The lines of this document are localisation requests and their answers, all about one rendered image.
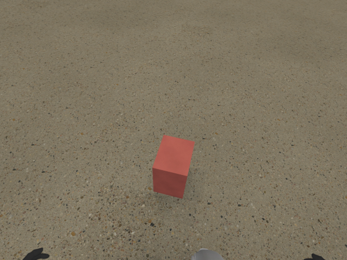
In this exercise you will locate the carton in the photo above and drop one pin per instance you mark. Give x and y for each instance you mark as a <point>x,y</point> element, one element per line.
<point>171,166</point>

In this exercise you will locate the left robot hand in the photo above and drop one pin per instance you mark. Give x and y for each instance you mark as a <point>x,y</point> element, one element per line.
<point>36,254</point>

